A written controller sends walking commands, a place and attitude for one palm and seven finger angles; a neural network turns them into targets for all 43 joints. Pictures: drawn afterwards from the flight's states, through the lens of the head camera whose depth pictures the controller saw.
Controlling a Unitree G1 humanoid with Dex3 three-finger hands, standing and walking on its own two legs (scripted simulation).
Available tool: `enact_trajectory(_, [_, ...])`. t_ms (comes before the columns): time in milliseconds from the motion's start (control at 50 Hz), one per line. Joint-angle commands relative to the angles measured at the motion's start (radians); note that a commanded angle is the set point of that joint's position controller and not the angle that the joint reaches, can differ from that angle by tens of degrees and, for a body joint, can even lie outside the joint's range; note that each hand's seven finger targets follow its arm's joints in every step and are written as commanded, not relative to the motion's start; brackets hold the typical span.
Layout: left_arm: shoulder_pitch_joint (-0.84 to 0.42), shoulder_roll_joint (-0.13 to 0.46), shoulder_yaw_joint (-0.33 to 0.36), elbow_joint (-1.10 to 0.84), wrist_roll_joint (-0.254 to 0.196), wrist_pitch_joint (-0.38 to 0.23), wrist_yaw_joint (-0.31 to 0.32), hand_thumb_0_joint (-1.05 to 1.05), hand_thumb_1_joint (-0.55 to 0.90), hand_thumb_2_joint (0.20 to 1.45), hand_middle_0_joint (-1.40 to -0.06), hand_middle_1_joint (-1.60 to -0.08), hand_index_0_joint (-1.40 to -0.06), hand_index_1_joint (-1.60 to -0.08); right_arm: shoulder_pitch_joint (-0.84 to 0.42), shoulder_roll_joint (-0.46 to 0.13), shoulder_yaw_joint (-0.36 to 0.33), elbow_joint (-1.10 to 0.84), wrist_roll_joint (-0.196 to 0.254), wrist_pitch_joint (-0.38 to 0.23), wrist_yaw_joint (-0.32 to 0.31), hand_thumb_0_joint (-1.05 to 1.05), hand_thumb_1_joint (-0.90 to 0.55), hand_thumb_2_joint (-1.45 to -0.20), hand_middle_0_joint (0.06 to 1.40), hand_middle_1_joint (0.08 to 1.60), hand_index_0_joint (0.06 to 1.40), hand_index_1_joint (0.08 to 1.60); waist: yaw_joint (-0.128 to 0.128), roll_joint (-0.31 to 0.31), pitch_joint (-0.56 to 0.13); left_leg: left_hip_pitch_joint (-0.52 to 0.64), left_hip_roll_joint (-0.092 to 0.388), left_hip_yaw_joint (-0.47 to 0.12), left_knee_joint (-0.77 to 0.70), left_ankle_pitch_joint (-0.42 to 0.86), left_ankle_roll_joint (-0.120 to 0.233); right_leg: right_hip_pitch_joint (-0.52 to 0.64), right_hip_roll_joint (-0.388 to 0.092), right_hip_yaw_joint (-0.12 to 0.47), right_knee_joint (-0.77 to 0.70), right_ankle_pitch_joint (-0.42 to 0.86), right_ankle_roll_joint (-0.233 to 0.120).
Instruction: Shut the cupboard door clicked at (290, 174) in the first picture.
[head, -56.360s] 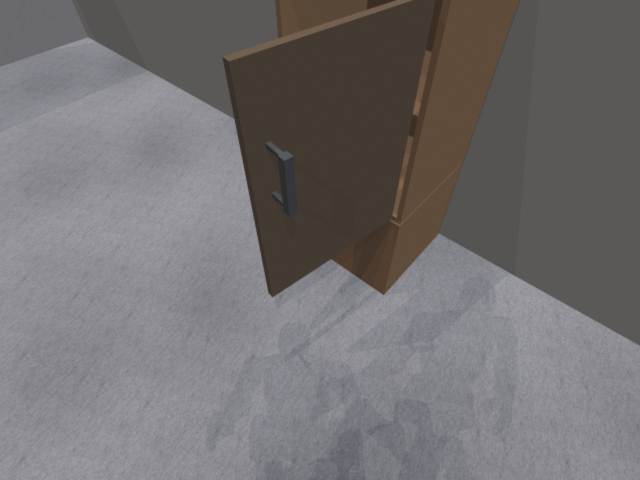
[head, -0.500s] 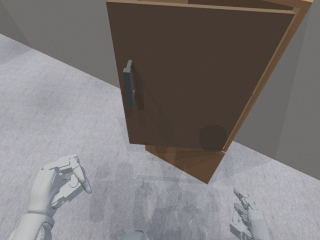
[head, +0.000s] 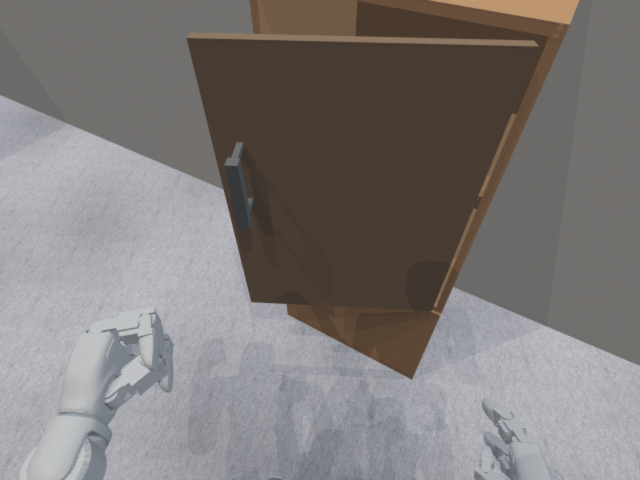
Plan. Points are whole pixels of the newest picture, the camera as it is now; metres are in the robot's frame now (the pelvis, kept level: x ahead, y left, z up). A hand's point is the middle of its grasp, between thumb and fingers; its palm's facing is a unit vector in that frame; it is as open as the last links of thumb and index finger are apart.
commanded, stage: raise the hand and make a fist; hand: left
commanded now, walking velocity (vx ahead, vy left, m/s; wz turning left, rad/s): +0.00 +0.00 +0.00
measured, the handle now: (241, 187) +0.52 +0.16 +0.08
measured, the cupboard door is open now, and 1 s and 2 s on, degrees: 27 27 27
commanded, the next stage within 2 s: bring the fist close to the handle in 0.20 s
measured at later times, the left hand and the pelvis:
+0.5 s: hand (191, 338) +0.26 +0.17 +0.08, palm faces +0.01 -1.00 -0.04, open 3.1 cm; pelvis +0.00 -0.01 +0.00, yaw +0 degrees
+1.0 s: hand (223, 273) +0.35 +0.15 +0.08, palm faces +0.02 -1.00 -0.02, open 3.1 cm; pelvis +0.01 -0.01 +0.00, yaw -1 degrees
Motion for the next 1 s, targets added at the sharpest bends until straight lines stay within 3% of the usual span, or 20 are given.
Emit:
enact_trajectory(0, [-0.106, 0.131, 0.071, -0.224, -0.010, -0.100, 0.004, 0.000, 0.900, 0.900, -1.300, -1.500, -1.300, -1.500, -0.095, -0.111, -0.051, -0.165, 0.007, -0.067, -0.003, 0.000, -0.900, -0.900, 0.200, 0.300, 0.200, 0.300, 0.006, -0.006, -0.110, 0.116, -0.007, -0.011, -0.129, 0.124, 0.008, 0.006, -0.005, 0.038, -0.160, 0.150, 0.009])
enact_trajectory(160, [-0.106, 0.137, 0.070, -0.203, -0.005, -0.109, 0.007, 0.000, 0.900, 0.900, -1.300, -1.500, -1.300, -1.500, -0.095, -0.112, -0.052, -0.159, 0.009, -0.068, -0.003, 0.000, -0.900, -0.900, 0.200, 0.300, 0.200, 0.300, 0.000, -0.027, -0.101, 0.094, -0.008, -0.002, -0.116, 0.109, 0.012, 0.011, -0.016, 0.072, -0.182, 0.121, 0.018])
enact_trajectory(280, [-0.099, 0.124, 0.068, -0.199, -0.009, -0.118, 0.003, 0.000, 0.900, 0.900, -1.300, -1.500, -1.300, -1.500, -0.094, -0.108, -0.054, -0.153, 0.010, -0.072, -0.004, 0.000, -0.900, -0.900, 0.200, 0.300, 0.200, 0.300, 0.000, -0.040, -0.120, 0.111, -0.009, 0.002, -0.112, 0.146, 0.013, 0.024, -0.016, 0.067, -0.170, 0.191, 0.022])
enact_trajectory(400, [-0.314, 0.104, 0.018, -0.141, 0.018, -0.114, 0.022, 0.000, 0.900, 0.900, -1.300, -1.500, -1.300, -1.500, -0.095, -0.114, -0.051, -0.123, 0.010, -0.075, -0.009, 0.000, -0.900, -0.900, 0.200, 0.300, 0.200, 0.300, -0.029, -0.029, -0.107, 0.117, -0.008, -0.005, -0.110, 0.110, 0.016, -0.029, -0.015, 0.058, -0.166, 0.148, 0.021])
enact_trajectory(440, [-0.332, 0.109, 0.024, -0.106, 0.024, -0.102, 0.027, 0.000, 0.900, 0.900, -1.300, -1.500, -1.300, -1.500, -0.091, -0.114, -0.055, -0.118, 0.010, -0.072, -0.010, 0.000, -0.900, -0.900, 0.200, 0.300, 0.200, 0.300, -0.021, -0.057, -0.147, 0.122, -0.008, -0.001, -0.109, 0.132, 0.018, 0.004, -0.016, 0.066, -0.166, 0.178, 0.023])
enact_trajectory(520, [-0.408, 0.124, 0.033, -0.059, 0.040, -0.082, 0.041, 0.000, 0.900, 0.900, -1.300, -1.500, -1.300, -1.500, -0.093, -0.113, -0.051, -0.109, 0.011, -0.057, -0.004, 0.000, -0.900, -0.900, 0.200, 0.300, 0.200, 0.300, -0.010, -0.017, -0.177, 0.150, -0.007, 0.001, -0.122, 0.190, 0.016, 0.031, -0.016, 0.053, -0.149, 0.258, 0.017])
enact_trajectory(580, [-0.447, 0.099, 0.022, -0.021, 0.046, -0.071, 0.059, 0.000, 0.900, 0.900, -1.300, -1.500, -1.300, -1.500, -0.091, -0.107, -0.053, -0.105, 0.009, -0.046, 0.003, 0.000, -0.900, -0.900, 0.200, 0.300, 0.200, 0.300, -0.009, -0.013, -0.197, 0.175, -0.005, 0.007, -0.129, 0.230, 0.012, 0.041, -0.014, 0.042, -0.141, 0.319, 0.017])
enact_trajectory(620, [-0.411, 0.116, 0.050, 0.022, 0.049, -0.065, 0.071, 0.000, 0.900, 0.900, -1.300, -1.500, -1.300, -1.500, -0.087, -0.112, -0.054, -0.108, 0.005, -0.033, 0.008, 0.000, -0.900, -0.900, 0.200, 0.300, 0.200, 0.300, 0.010, -0.050, -0.208, 0.166, -0.004, 0.008, -0.132, 0.266, 0.012, 0.075, -0.014, 0.042, -0.137, 0.369, 0.017])
enact_trajectory(640, [-0.449, 0.091, 0.024, 0.025, 0.052, -0.066, 0.073, 0.000, 0.900, 0.900, -1.300, -1.500, -1.300, -1.500, -0.086, -0.107, -0.055, -0.104, 0.007, -0.027, 0.011, 0.000, -0.900, -0.900, 0.200, 0.300, 0.200, 0.300, -0.006, -0.054, -0.199, 0.171, -0.004, 0.014, -0.131, 0.277, 0.011, 0.073, -0.017, 0.040, -0.137, 0.394, 0.020])
enact_trajectory(660, [-0.454, 0.102, 0.043, 0.024, 0.053, -0.072, 0.078, 0.000, 0.900, 0.900, -1.300, -1.500, -1.300, -1.500, -0.084, -0.109, -0.059, -0.105, 0.007, -0.023, 0.014, 0.000, -0.900, -0.900, 0.200, 0.300, 0.200, 0.300, 0.003, -0.050, -0.220, 0.179, -0.002, 0.015, -0.134, 0.284, 0.008, 0.076, -0.016, 0.037, -0.132, 0.398, 0.020])
enact_trajectory(700, [-0.500, 0.078, 0.012, 0.030, 0.061, -0.078, 0.088, 0.000, 0.900, 0.900, -1.300, -1.500, -1.300, -1.500, -0.085, -0.107, -0.058, -0.105, 0.007, -0.014, 0.019, 0.000, -0.900, -0.900, 0.200, 0.300, 0.200, 0.300, -0.008, -0.029, -0.203, 0.191, -0.002, 0.018, -0.138, 0.280, 0.008, 0.053, -0.014, 0.032, -0.135, 0.387, 0.018])
enact_trajectory(720, [-0.504, 0.107, 0.038, 0.050, 0.067, -0.080, 0.096, 0.000, 0.900, 0.900, -1.300, -1.500, -1.300, -1.500, -0.081, -0.111, -0.061, -0.097, 0.006, -0.007, 0.019, 0.000, -0.900, -0.900, 0.200, 0.300, 0.200, 0.300, -0.004, -0.047, -0.201, 0.183, 0.001, 0.015, -0.137, 0.286, 0.008, 0.065, -0.013, 0.036, -0.133, 0.390, 0.015])
enact_trajectory(740, [-0.507, 0.074, 0.010, 0.055, 0.068, -0.083, 0.098, 0.000, 0.900, 0.900, -1.300, -1.500, -1.300, -1.500, -0.084, -0.107, -0.061, -0.101, 0.006, -0.004, 0.021, 0.000, -0.900, -0.900, 0.200, 0.300, 0.200, 0.300, -0.007, -0.046, -0.198, 0.185, -0.001, 0.020, -0.139, 0.283, 0.009, 0.063, -0.014, 0.037, -0.137, 0.394, 0.017])
enact_trajectory(800, [-0.599, 0.096, 0.025, 0.082, 0.078, -0.100, 0.112, 0.000, 0.900, 0.900, -1.300, -1.500, -1.300, -1.500, -0.080, -0.110, -0.065, -0.084, 0.007, 0.008, 0.023, 0.000, -0.900, -0.900, 0.200, 0.300, 0.200, 0.300, -0.019, -0.037, -0.209, 0.195, 0.002, 0.022, -0.139, 0.267, 0.007, 0.043, -0.012, 0.038, -0.138, 0.373, 0.016])
enact_trajectory(840, [-0.666, 0.078, -0.004, 0.118, 0.085, -0.102, 0.117, 0.000, 0.900, 0.900, -1.300, -1.500, -1.300, -1.500, -0.079, -0.110, -0.064, -0.074, 0.007, 0.017, 0.022, 0.000, -0.900, -0.900, 0.200, 0.300, 0.200, 0.300, -0.031, -0.041, -0.199, 0.188, 0.002, 0.022, -0.137, 0.252, 0.010, 0.037, -0.012, 0.043, -0.144, 0.361, 0.018])
enact_trajectory(860, [-0.715, 0.112, 0.032, 0.136, 0.083, -0.108, 0.121, 0.000, 0.900, 0.900, -1.300, -1.500, -1.300, -1.500, -0.074, -0.115, -0.066, -0.064, 0.007, 0.020, 0.021, 0.000, -0.900, -0.900, 0.200, 0.300, 0.200, 0.300, -0.032, -0.059, -0.214, 0.182, 0.002, 0.018, -0.136, 0.242, 0.008, 0.037, -0.012, 0.046, -0.142, 0.349, 0.019])
enact_trajectory(900, [-0.780, 0.110, 0.025, 0.176, 0.086, -0.116, 0.120, 0.000, 0.900, 0.900, -1.300, -1.500, -1.300, -1.500, -0.076, -0.113, -0.065, -0.054, 0.008, 0.026, 0.019, 0.000, -0.900, -0.900, 0.200, 0.300, 0.200, 0.300, -0.036, -0.028, -0.219, 0.187, 0.001, 0.021, -0.137, 0.236, 0.008, 0.030, -0.013, 0.050, -0.145, 0.339, 0.016])
enact_trajectory(920, [-0.787, 0.141, 0.052, 0.205, 0.089, -0.118, 0.123, 0.000, 0.900, 0.900, -1.300, -1.500, -1.300, -1.500, -0.069, -0.119, -0.067, -0.047, 0.006, 0.032, 0.017, 0.000, -0.900, -0.900, 0.200, 0.300, 0.200, 0.300, -0.029, -0.052, -0.225, 0.179, 0.002, 0.019, -0.134, 0.243, 0.010, 0.047, -0.013, 0.057, -0.145, 0.350, 0.016])
enact_trajectory(960, [-0.821, 0.105, 0.022, 0.221, 0.089, -0.125, 0.116, 0.000, 0.900, 0.900, -1.300, -1.500, -1.300, -1.500, -0.068, -0.112, -0.068, -0.048, 0.010, 0.038, 0.021, 0.000, -0.900, -0.900, 0.200, 0.300, 0.200, 0.300, -0.031, -0.010, -0.264, 0.202, 0.001, 0.025, -0.134, 0.265, 0.008, 0.048, -0.012, 0.053, -0.138, 0.373, 0.014])
enact_trajectory(980, [-0.850, 0.082, -0.005, 0.256, 0.089, -0.123, 0.114, 0.000, 0.900, 0.900, -1.300, -1.500, -1.300, -1.500, -0.064, -0.110, -0.067, -0.042, 0.010, 0.040, 0.021, 0.000, -0.900, -0.900, 0.200, 0.300, 0.200, 0.300, -0.039, -0.003, -0.245, 0.205, 0.002, 0.021, -0.136, 0.255, 0.006, 0.032, -0.010, 0.046, -0.141, 0.359, 0.012])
